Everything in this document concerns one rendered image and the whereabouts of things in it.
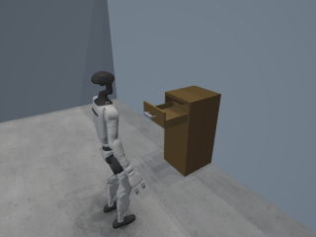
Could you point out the robot torso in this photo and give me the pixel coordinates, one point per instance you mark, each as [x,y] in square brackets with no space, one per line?
[102,130]

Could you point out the robot right hand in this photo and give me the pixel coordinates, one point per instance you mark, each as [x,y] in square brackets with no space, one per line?
[134,180]

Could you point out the left robot foot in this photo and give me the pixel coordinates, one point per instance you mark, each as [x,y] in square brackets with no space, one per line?
[108,208]

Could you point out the cabinet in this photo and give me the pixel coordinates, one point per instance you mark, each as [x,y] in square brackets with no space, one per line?
[189,146]

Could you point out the handle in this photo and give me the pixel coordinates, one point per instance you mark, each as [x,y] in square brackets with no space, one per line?
[147,114]

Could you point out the drawer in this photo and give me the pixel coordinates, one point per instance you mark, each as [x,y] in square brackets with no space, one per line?
[168,114]

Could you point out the robot right upper arm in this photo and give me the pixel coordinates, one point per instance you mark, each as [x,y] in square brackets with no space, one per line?
[111,116]

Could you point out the right robot forearm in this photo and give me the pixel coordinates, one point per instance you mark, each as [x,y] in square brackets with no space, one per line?
[122,158]

